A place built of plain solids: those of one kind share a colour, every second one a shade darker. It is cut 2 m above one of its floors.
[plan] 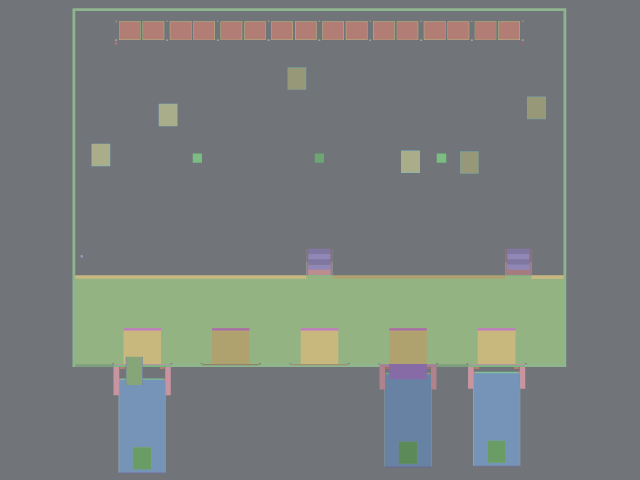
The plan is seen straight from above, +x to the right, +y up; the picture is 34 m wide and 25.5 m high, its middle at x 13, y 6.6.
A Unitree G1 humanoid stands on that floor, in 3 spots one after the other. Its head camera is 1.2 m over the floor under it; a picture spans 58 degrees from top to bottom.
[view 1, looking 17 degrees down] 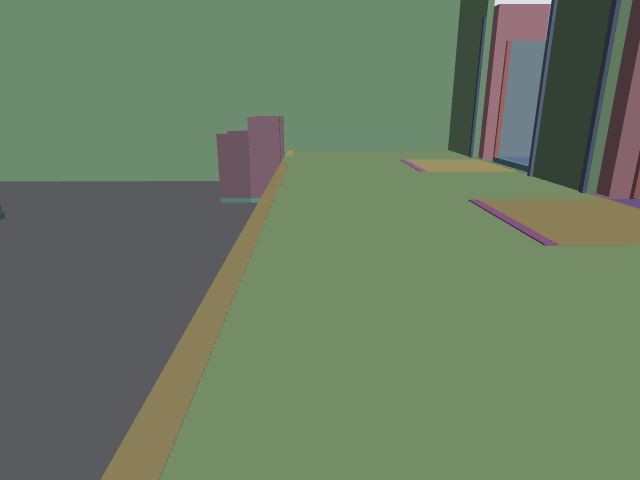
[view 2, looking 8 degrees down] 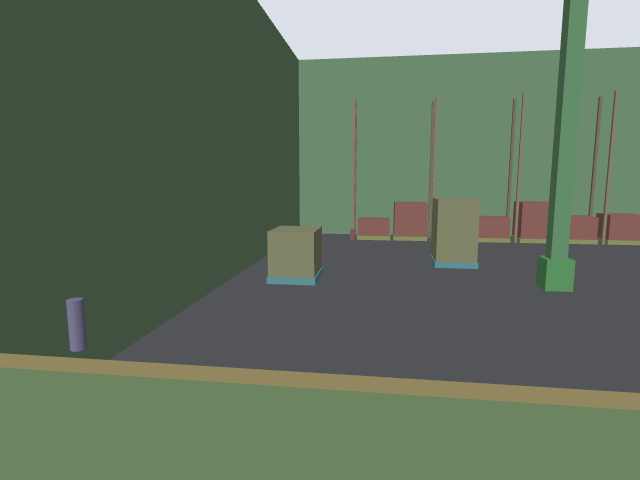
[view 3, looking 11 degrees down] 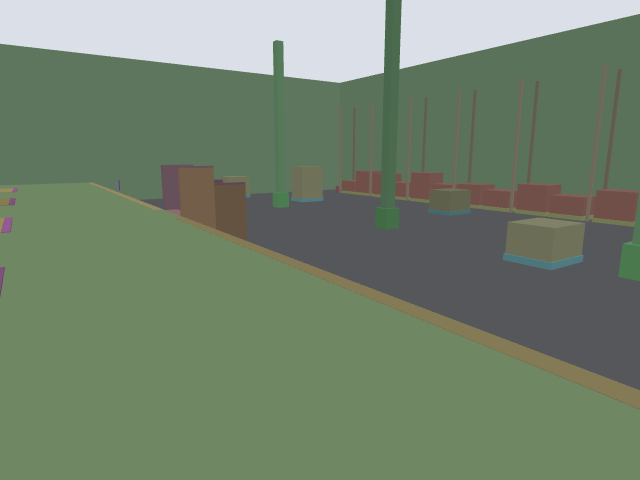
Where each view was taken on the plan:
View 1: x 12.97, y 4.01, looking -1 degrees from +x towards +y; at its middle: south_deck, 4.10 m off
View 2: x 3.13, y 2.20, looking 98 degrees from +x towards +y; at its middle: stage_load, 9.37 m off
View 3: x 22.39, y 2.20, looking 146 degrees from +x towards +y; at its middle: ground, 11.00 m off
